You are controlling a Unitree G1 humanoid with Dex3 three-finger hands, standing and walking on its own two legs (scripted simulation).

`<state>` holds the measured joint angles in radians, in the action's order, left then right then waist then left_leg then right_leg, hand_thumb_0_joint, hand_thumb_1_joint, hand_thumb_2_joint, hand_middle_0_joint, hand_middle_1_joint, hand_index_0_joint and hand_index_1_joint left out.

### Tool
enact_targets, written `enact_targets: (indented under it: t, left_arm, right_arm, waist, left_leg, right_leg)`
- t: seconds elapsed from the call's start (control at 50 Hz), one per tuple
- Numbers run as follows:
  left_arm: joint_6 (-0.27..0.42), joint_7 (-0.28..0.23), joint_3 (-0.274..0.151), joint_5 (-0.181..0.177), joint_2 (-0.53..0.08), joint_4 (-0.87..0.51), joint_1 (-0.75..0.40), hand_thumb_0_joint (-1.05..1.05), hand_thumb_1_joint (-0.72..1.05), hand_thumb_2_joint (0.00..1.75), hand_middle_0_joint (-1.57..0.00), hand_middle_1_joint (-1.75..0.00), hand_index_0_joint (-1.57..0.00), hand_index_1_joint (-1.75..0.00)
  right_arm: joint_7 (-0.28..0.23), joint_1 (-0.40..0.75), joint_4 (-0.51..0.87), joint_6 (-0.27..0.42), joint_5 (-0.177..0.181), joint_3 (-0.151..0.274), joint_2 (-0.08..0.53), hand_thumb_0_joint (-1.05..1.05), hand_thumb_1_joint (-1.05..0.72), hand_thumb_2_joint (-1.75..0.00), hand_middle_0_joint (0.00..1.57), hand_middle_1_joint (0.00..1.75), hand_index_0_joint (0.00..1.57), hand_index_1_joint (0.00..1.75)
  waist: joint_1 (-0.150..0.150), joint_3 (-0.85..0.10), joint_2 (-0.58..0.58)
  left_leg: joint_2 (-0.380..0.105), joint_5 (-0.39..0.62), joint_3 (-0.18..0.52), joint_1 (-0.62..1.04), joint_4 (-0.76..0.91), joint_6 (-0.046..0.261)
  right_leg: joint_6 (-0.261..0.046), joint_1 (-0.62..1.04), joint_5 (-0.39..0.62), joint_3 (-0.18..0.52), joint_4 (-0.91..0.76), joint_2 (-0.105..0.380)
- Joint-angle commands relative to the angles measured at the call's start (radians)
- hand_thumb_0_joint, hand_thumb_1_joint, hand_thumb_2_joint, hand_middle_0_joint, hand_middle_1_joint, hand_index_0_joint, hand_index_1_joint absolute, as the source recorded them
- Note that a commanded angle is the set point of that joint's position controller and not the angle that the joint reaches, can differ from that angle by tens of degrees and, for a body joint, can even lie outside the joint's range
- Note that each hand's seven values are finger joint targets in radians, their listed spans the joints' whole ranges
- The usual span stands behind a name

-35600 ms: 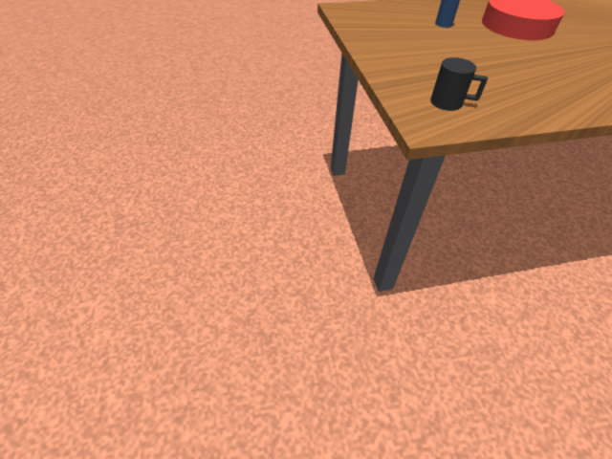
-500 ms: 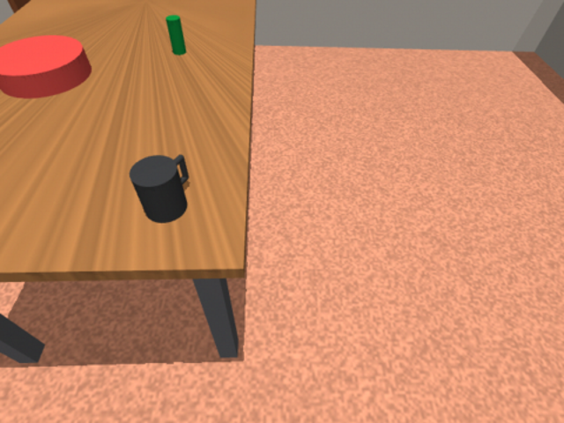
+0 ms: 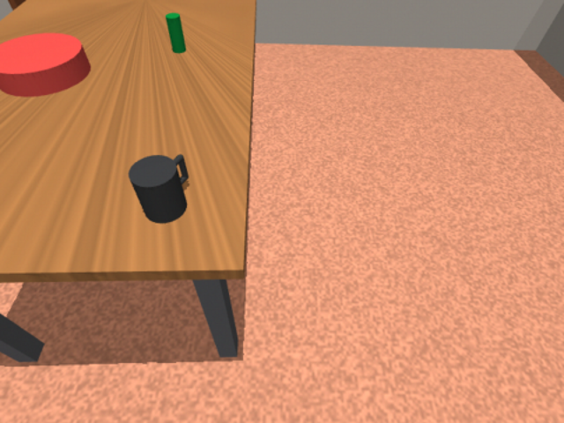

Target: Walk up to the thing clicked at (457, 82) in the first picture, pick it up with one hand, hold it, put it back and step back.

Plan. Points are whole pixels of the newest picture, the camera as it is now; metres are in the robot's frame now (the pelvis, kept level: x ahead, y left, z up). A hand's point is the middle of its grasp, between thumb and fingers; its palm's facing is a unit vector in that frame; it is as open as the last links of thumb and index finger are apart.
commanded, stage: stand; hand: left
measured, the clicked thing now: (165, 184) +0.50 +0.21 +0.02
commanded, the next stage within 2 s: step back in 0.08 s
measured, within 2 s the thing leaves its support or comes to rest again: neither
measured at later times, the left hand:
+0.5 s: hand out of the picture +0.05 +0.29 -0.18, palm faces -0.01 -0.92 -0.39, open 7.4 cm
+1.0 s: hand out of the picture -0.07 +0.27 -0.16, palm faces -0.06 -0.92 -0.40, open 7.4 cm
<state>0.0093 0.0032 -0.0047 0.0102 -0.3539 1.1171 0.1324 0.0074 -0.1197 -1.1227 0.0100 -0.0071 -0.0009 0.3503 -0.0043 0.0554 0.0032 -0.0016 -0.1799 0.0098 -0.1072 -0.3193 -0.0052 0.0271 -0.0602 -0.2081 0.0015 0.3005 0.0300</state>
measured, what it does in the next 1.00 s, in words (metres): walks backwards: left foot, then right foot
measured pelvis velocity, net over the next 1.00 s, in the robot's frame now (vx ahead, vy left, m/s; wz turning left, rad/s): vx -0.18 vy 0.01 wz -0.05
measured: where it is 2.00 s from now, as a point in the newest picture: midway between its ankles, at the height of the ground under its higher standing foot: outside the picture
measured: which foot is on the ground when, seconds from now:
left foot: down 0.00-0.30, up 0.32-0.50, down 0.52-0.88, up 0.90-1.00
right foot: down 0.00-0.52, up 0.54-0.84, down 0.86-1.00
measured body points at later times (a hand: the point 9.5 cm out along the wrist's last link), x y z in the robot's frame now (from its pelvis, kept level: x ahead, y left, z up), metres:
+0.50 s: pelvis -0.07 +0.02 -0.03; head -0.01 +0.03 +0.41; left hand +0.05 +0.34 -0.15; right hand +0.02 -0.31 -0.14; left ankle -0.10 +0.14 -0.74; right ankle -0.03 -0.14 -0.75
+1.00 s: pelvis -0.18 +0.01 -0.02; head -0.12 -0.01 +0.42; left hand -0.06 +0.31 -0.13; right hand -0.08 -0.31 -0.15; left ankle -0.17 +0.16 -0.68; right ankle -0.16 -0.10 -0.75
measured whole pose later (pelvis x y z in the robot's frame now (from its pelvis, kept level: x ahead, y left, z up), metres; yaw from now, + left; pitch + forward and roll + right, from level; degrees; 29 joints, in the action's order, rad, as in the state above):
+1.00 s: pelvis -0.18 +0.01 -0.02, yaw -3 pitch -2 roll +1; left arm -0.04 0.01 -0.07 0.02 -0.34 0.85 0.16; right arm -0.02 -0.12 -0.87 -0.06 0.01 0.04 0.40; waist -0.01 0.18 -0.03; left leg 0.09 -0.52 0.14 -0.46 -1.11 0.00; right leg -0.03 -0.28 -0.31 0.05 0.63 -0.03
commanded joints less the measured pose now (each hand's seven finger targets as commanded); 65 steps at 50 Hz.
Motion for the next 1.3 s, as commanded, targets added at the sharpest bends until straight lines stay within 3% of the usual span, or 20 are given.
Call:
enact_targets:
  t: [0.0, 0.2, 0.3, 0.36, 0.46, 0.5, 0.52, 0.6, 0.72, 0.82, 0.86, 0.88, 0.9, 0.96, 1.08, 1.16, 1.22, 1.24, 1.26, 1.28]
  left_arm:
    - [0.021, -0.017, -0.037, 0.001, -0.212, -0.062, -0.021, 0.0, 0.9, 0.9, -0.2, -0.3, -0.2, -0.3]
    - [-0.02, -0.03, -0.082, -0.01, -0.227, -0.168, 0.009, 0.0, 0.9, 0.9, -0.2, -0.3, -0.2, -0.3]
    - [-0.018, -0.03, -0.122, 0.023, -0.353, -0.25, -0.051, 0.0, 0.9, 0.9, -0.2, -0.3, -0.2, -0.3]
    - [-0.018, -0.04, -0.115, 0.029, -0.305, -0.297, -0.17, 0.0, 0.9, 0.9, -0.2, -0.3, -0.2, -0.3]
    - [-0.045, -0.028, -0.108, 0.009, -0.284, -0.325, -0.09, 0.0, 0.9, 0.9, -0.2, -0.3, -0.2, -0.3]
    - [-0.055, -0.026, -0.091, -0.006, -0.183, -0.343, -0.02, 0.0, 0.9, 0.9, -0.2, -0.3, -0.2, -0.3]
    - [-0.058, -0.042, -0.105, 0.006, -0.221, -0.35, -0.083, 0.0, 0.9, 0.9, -0.2, -0.3, -0.2, -0.3]
    - [-0.058, -0.039, -0.11, -0.013, -0.225, -0.306, -0.007, 0.0, 0.9, 0.9, -0.2, -0.3, -0.2, -0.3]
    - [-0.039, -0.024, -0.114, 0.007, -0.205, -0.355, -0.03, 0.0, 0.9, 0.9, -0.2, -0.3, -0.2, -0.3]
    - [-0.026, -0.018, -0.124, 0.021, -0.182, -0.296, 0.117, 0.0, 0.9, 0.9, -0.2, -0.3, -0.2, -0.3]
    - [-0.01, -0.022, -0.159, 0.035, -0.32, -0.319, 0.102, 0.0, 0.9, 0.9, -0.2, -0.3, -0.2, -0.3]
    - [-0.012, -0.018, -0.164, 0.027, -0.38, -0.34, 0.058, 0.0, 0.9, 0.9, -0.2, -0.3, -0.2, -0.3]
    - [-0.008, -0.018, -0.163, 0.025, -0.349, -0.366, 0.025, 0.0, 0.9, 0.9, -0.2, -0.3, -0.2, -0.3]
    - [-0.018, -0.025, -0.14, 0.015, -0.26, -0.393, -0.065, 0.0, 0.9, 0.9, -0.2, -0.3, -0.2, -0.3]
    - [-0.026, -0.036, -0.134, 0.025, -0.234, -0.401, 0.063, 0.0, 0.9, 0.9, -0.2, -0.3, -0.2, -0.3]
    - [-0.039, -0.029, -0.131, 0.018, -0.261, -0.424, 0.028, 0.0, 0.9, 0.9, -0.2, -0.3, -0.2, -0.3]
    - [-0.054, -0.02, -0.11, 0.007, -0.217, -0.444, 0.002, 0.0, 0.9, 0.9, -0.2, -0.3, -0.2, -0.3]
    - [-0.051, -0.024, -0.107, 0.001, -0.193, -0.454, -0.026, 0.0, 0.9, 0.9, -0.2, -0.3, -0.2, -0.3]
    - [-0.052, -0.039, -0.137, 0.015, -0.24, -0.441, -0.075, 0.0, 0.9, 0.9, -0.2, -0.3, -0.2, -0.3]
    - [-0.059, -0.04, -0.135, 0.012, -0.236, -0.415, -0.059, 0.0, 0.9, 0.9, -0.2, -0.3, -0.2, -0.3]
  right_arm:
    - [-0.02, 0.028, 0.055, 0.023, -0.001, 0.04, 0.212, 0.0, -0.9, -0.9, 0.2, 0.3, 0.2, 0.3]
    - [-0.013, 0.061, 0.162, -0.034, 0.019, 0.1, 0.272, 0.0, -0.9, -0.9, 0.2, 0.3, 0.2, 0.3]
    - [-0.007, 0.04, 0.22, -0.067, 0.002, 0.098, 0.217, 0.0, -0.9, -0.9, 0.2, 0.3, 0.2, 0.3]
    - [-0.005, -0.075, 0.214, -0.063, 0.026, 0.112, 0.233, 0.0, -0.9, -0.9, 0.2, 0.3, 0.2, 0.3]
    - [-0.01, -0.123, 0.21, -0.03, -0.017, 0.11, 0.211, 0.0, -0.9, -0.9, 0.2, 0.3, 0.2, 0.3]
    - [-0.014, -0.066, 0.252, -0.017, -0.047, 0.14, 0.343, 0.0, -0.9, -0.9, 0.2, 0.3, 0.2, 0.3]
    - [-0.012, -0.09, 0.261, -0.017, -0.028, 0.15, 0.419, 0.0, -0.9, -0.9, 0.2, 0.3, 0.2, 0.3]
    - [-0.039, 0.044, 0.293, -0.014, -0.026, 0.118, 0.296, 0.0, -0.9, -0.9, 0.2, 0.3, 0.2, 0.3]
    - [-0.048, -0.081, 0.305, -0.019, -0.014, 0.121, 0.28, 0.0, -0.9, -0.9, 0.2, 0.3, 0.2, 0.3]
    - [-0.035, 0.006, 0.346, -0.04, 0.0, 0.114, 0.289, 0.0, -0.9, -0.9, 0.2, 0.3, 0.2, 0.3]
    - [-0.03, -0.008, 0.363, -0.041, 0.02, 0.085, 0.208, 0.0, -0.9, -0.9, 0.2, 0.3, 0.2, 0.3]
    - [-0.048, 0.045, 0.358, -0.052, 0.017, 0.095, 0.215, 0.0, -0.9, -0.9, 0.2, 0.3, 0.2, 0.3]
    - [-0.052, 0.008, 0.338, -0.058, 0.01, 0.108, 0.245, 0.0, -0.9, -0.9, 0.2, 0.3, 0.2, 0.3]
    - [-0.051, -0.077, 0.296, -0.047, 0.024, 0.094, 0.239, 0.0, -0.9, -0.9, 0.2, 0.3, 0.2, 0.3]
    - [-0.048, -0.044, 0.327, -0.033, 0.007, 0.081, 0.218, 0.0, -0.9, -0.9, 0.2, 0.3, 0.2, 0.3]
    - [-0.035, -0.107, 0.305, -0.027, -0.004, 0.093, 0.217, 0.0, -0.9, -0.9, 0.2, 0.3, 0.2, 0.3]
    - [-0.028, -0.153, 0.291, -0.016, -0.032, 0.119, 0.272, 0.0, -0.9, -0.9, 0.2, 0.3, 0.2, 0.3]
    - [-0.02, -0.092, 0.313, -0.017, -0.032, 0.142, 0.39, 0.0, -0.9, -0.9, 0.2, 0.3, 0.2, 0.3]
    - [-0.018, -0.08, 0.326, -0.015, -0.035, 0.151, 0.423, 0.0, -0.9, -0.9, 0.2, 0.3, 0.2, 0.3]
    - [-0.024, -0.036, 0.319, -0.01, -0.033, 0.136, 0.355, 0.0, -0.9, -0.9, 0.2, 0.3, 0.2, 0.3]
  waist:
    - [0.006, -0.097, -0.009]
    - [0.002, -0.151, -0.067]
    - [-0.019, -0.065, 0.207]
    - [0.057, -0.076, 0.176]
    - [0.032, -0.098, 0.1]
    - [-0.013, -0.104, -0.216]
    - [0.057, -0.12, -0.215]
    - [-0.028, -0.059, -0.171]
    - [0.045, -0.106, -0.146]
    - [-0.022, -0.147, -0.161]
    - [-0.019, -0.13, 0.144]
    - [-0.057, -0.079, 0.262]
    - [-0.032, -0.034, 0.184]
    - [0.023, -0.014, 0.115]
    - [-0.06, -0.092, 0.163]
    - [-0.025, -0.139, 0.21]
    - [0.018, -0.117, 0.016]
    - [0.027, -0.087, -0.253]
    - [0.067, -0.059, -0.22]
    - [0.026, -0.032, -0.093]
  left_leg:
    - [-0.129, 0.256, 0.079, 0.041, 0.024, 0.027]
    - [-0.151, 0.379, 0.116, -0.065, -0.192, 0.143]
    - [0.08, -0.409, 0.074, -0.24, -0.752, 0.042]
    - [0.026, -0.362, 0.127, -0.232, -0.747, 0.051]
    - [0.03, -0.013, -0.021, -0.128, -0.105, 0.025]
    - [-0.286, 0.465, 0.415, 0.042, -0.056, 0.143]
    - [-0.385, 0.579, 0.481, -0.067, -0.07, 0.276]
    - [-0.241, 0.48, 0.224, -0.05, -0.13, 0.222]
    - [-0.268, 0.551, 0.227, 0.14, -0.209, 0.262]
    - [-0.211, 0.328, 0.158, -0.068, -0.3, 0.172]
    - [-0.005, -0.071, 0.087, -0.361, -0.506, 0.045]
    - [0.093, -0.474, 0.094, -0.349, -0.765, 0.022]
    - [0.077, -0.479, 0.182, -0.344, -0.91, 0.011]
    - [0.117, -0.329, 0.166, -0.34, -0.929, 0.001]
    - [0.072, -0.366, 0.09, -0.394, -0.614, -0.023]
    - [0.044, -0.28, 0.007, -0.23, -0.34, 0.004]
    - [-0.115, -0.057, 0.213, -0.038, -0.051, 0.082]
    - [-0.344, 0.044, 0.5, -0.078, 0.031, 0.212]
    - [-0.424, 0.127, 0.575, -0.231, 0.038, 0.308]
    - [-0.372, 0.182, 0.448, -0.246, 0.001, 0.278]
  right_leg:
    - [-0.044, -0.003, 0.233, 0.068, -0.028, 0.114]
    - [-0.109, -0.092, 0.254, 0.047, 0.269, 0.053]
    - [-0.357, -0.239, 0.41, 0.394, 0.044, 0.397]
    - [-0.277, -0.247, 0.398, 0.227, 0.146, 0.294]
    - [-0.156, -0.127, 0.326, 0.126, 0.364, 0.164]
    - [-0.062, -0.425, -0.299, 0.054, 0.623, -0.097]
    - [-0.042, -0.394, -0.498, 0.159, 0.775, -0.144]
    - [-0.046, -0.457, -0.306, 0.205, 0.948, -0.135]
    - [0.0, -0.434, -0.313, 0.119, 0.624, -0.089]
    - [-0.049, -0.112, -0.006, -0.005, 0.14, -0.073]
    - [-0.153, -0.001, 0.243, 0.399, 0.095, 0.19]
    - [-0.339, -0.184, 0.374, 0.568, 0.047, 0.365]
    - [-0.353, -0.247, 0.371, 0.555, 0.046, 0.369]
    - [-0.238, -0.244, 0.376, 0.253, 0.116, 0.191]
    - [-0.258, 0.034, 0.48, 0.244, 0.189, 0.198]
    - [-0.224, -0.023, 0.388, 0.256, 0.222, 0.195]
    - [-0.108, -0.301, 0.038, 0.194, 0.364, 0.087]
    - [-0.051, -0.437, -0.313, 0.053, 0.561, -0.126]
    - [-0.04, -0.371, -0.463, 0.176, 0.805, -0.138]
    - [-0.051, -0.378, -0.403, 0.234, 0.912, -0.144]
